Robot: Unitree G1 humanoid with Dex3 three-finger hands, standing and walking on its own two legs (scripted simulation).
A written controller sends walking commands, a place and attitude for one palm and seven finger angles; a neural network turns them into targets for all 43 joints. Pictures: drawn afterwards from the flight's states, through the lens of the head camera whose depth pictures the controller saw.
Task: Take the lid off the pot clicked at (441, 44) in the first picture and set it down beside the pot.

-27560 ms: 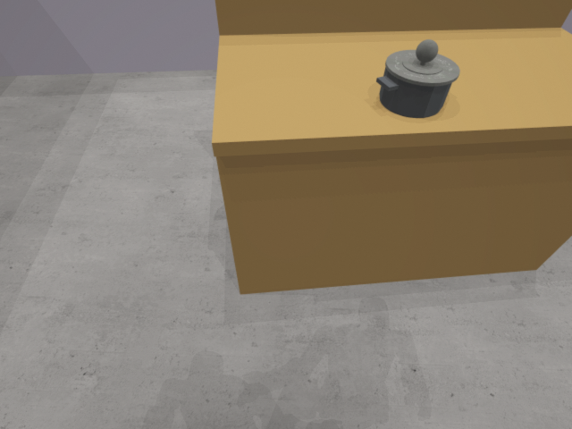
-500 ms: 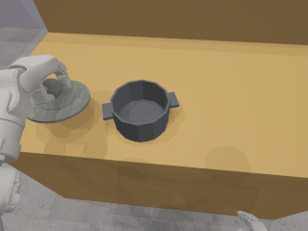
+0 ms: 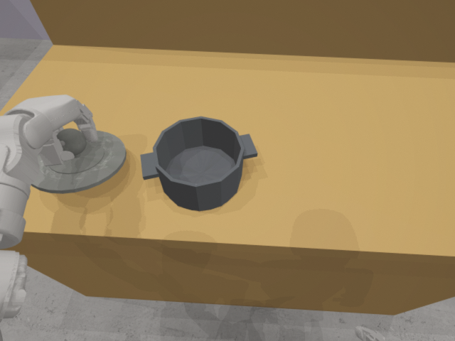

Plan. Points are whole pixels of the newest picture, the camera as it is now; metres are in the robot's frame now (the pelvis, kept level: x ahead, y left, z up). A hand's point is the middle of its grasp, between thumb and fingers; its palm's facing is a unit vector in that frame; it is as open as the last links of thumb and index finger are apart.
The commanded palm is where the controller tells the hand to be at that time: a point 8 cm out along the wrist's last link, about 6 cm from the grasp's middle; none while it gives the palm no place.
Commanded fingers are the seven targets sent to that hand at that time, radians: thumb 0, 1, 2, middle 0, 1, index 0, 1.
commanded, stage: lower the lid onto the table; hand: left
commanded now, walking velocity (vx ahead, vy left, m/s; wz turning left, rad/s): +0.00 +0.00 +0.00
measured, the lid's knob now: (71, 142) +0.45 +0.29 +0.09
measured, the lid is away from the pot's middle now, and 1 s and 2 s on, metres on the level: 0.24 0.23 0.23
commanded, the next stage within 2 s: open the fingers wide in 0.58 s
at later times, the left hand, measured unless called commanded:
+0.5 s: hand (68, 161) +0.40 +0.28 +0.08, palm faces -0.45 -0.07 -0.89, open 7.9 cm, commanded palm +0.42 +0.28 +0.15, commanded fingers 0.00 0.36 1.34 -1.02 -0.75 -1.00 -0.75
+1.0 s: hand (69, 164) +0.41 +0.28 +0.07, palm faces -0.40 -0.05 -0.91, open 7.9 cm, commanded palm +0.41 +0.28 +0.14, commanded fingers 0.00 0.18 1.10 -0.76 -0.75 -0.75 -0.75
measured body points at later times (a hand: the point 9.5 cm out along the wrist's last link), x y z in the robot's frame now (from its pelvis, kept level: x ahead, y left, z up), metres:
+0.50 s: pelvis -0.01 +0.00 +0.00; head +0.04 +0.00 +0.45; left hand +0.42 +0.28 +0.13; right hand +0.10 -0.27 -0.12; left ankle -0.01 +0.09 -0.74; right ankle -0.01 -0.16 -0.74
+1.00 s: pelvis -0.01 +0.00 +0.00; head +0.05 +0.00 +0.44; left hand +0.42 +0.28 +0.12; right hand +0.06 -0.27 -0.13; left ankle -0.01 +0.09 -0.74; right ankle -0.01 -0.16 -0.74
